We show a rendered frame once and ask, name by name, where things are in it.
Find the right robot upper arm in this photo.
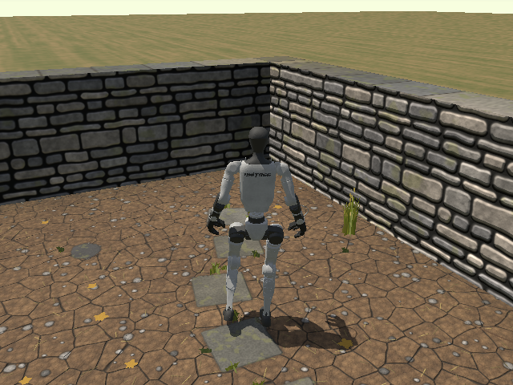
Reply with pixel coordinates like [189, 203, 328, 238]
[275, 162, 297, 206]

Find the left robot upper arm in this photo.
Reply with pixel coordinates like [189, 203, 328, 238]
[217, 161, 241, 205]

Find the robot right thigh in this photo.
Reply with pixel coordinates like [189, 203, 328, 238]
[262, 224, 284, 278]

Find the robot right forearm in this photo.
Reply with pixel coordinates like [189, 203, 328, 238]
[289, 193, 305, 225]

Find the robot left forearm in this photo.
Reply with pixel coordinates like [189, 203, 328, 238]
[209, 192, 225, 221]

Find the robot left foot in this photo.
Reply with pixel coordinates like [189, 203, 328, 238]
[223, 307, 234, 321]

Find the robot left hand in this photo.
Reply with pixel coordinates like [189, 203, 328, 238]
[207, 219, 225, 235]

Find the robot right hand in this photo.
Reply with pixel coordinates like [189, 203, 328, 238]
[288, 221, 307, 238]

